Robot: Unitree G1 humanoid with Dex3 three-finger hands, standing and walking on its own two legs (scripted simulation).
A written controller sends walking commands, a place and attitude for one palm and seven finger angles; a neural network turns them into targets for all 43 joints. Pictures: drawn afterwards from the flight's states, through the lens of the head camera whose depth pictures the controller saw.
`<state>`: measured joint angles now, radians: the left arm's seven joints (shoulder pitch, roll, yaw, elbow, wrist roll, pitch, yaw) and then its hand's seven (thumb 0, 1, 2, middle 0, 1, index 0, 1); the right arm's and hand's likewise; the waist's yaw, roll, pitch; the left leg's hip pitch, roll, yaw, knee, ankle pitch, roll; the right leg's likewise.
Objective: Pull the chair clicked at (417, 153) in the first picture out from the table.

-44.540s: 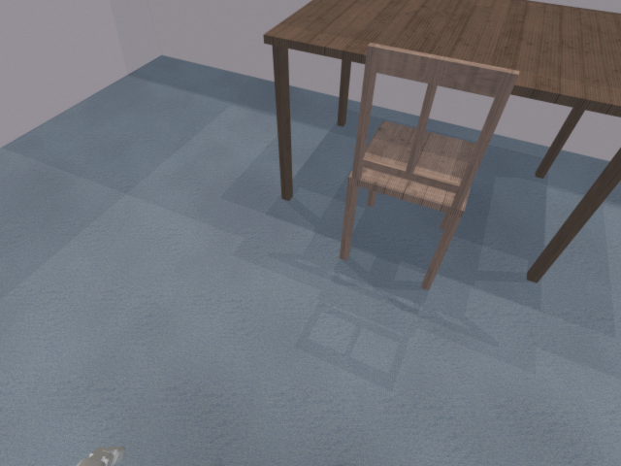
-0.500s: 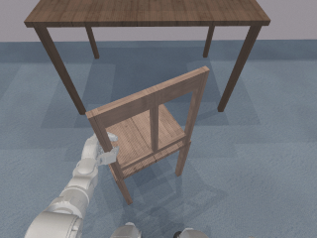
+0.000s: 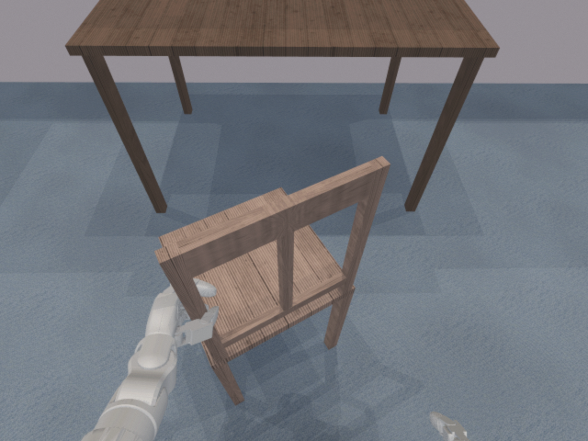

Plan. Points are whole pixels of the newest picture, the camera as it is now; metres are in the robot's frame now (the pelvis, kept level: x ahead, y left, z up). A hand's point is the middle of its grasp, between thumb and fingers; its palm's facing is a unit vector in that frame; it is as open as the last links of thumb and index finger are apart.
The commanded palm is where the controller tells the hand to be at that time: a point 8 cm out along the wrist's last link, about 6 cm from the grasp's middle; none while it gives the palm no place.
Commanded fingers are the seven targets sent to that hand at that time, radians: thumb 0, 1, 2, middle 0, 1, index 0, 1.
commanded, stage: stop walking, hand still on the chair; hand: left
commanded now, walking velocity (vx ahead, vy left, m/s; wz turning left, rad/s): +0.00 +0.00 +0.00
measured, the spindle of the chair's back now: (285, 273) +0.40 +0.03 -0.11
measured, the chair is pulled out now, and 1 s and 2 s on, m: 0.49 0.53 0.53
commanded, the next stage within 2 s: open the thumb and straighten the fingers in 0.62 s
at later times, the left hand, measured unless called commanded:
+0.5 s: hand (201, 351) +0.25 +0.15 -0.07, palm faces +0.10 -0.98 -0.18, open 5.8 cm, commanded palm +0.23 +0.20 -0.05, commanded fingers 0.00 0.90 0.90 -0.50 -1.45 -0.50 -1.45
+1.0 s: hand (194, 345) +0.25 +0.16 -0.06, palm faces +0.03 -0.99 -0.16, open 9.1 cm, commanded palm +0.23 +0.21 -0.04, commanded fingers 0.00 -0.55 0.20 -0.38 -1.09 -0.38 -1.09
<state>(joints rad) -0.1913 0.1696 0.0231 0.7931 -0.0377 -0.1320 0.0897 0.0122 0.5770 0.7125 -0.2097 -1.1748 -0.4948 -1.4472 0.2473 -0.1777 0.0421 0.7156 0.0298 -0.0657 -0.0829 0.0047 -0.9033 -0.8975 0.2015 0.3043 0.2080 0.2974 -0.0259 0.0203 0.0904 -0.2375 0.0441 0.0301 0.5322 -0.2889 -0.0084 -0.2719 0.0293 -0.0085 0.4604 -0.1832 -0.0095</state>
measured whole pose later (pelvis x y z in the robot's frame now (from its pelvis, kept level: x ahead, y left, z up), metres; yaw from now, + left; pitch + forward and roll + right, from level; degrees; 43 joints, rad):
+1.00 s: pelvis +0.01 +0.02 -0.01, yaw +2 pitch +6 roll -1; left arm 0.14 0.17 -0.05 0.33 -0.04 0.02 0.06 0.01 0.08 0.50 -0.31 -1.30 -0.49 -1.43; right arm 0.23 -0.24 0.01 0.60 0.05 -0.08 -0.01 0.01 -0.90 -0.90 0.20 0.30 0.21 0.30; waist -0.03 0.02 -0.07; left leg -0.40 0.00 0.02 0.66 -0.35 0.02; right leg -0.45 -0.02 -0.02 0.62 -0.28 0.01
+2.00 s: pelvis +0.03 -0.01 -0.04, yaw +5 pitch +10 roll -1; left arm 0.55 0.19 -0.05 -0.11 -0.06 0.15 0.01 -0.02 -0.54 0.21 -0.01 0.00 0.00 0.00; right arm 0.27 -0.24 0.01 0.50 0.04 -0.15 -0.08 0.01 -0.90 -0.90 0.20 0.30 0.20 0.30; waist -0.02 0.06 -0.15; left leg -0.58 0.01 -0.05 0.89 -0.47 -0.01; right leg -0.60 -0.01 -0.09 0.86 -0.42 -0.02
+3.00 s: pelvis +0.01 +0.00 -0.05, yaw +4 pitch +6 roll -2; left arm 0.73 0.29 0.13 -0.42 -0.19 -0.16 -0.13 -0.02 -0.48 0.24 -0.02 -0.01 -0.01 -0.01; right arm 0.25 -0.18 0.00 0.53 0.08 -0.22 -0.10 0.01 -0.90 -0.90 0.20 0.30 0.20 0.30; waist 0.02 0.06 -0.14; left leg -0.58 0.02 -0.06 0.97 -0.51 -0.01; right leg -0.58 0.00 -0.09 0.90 -0.43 -0.01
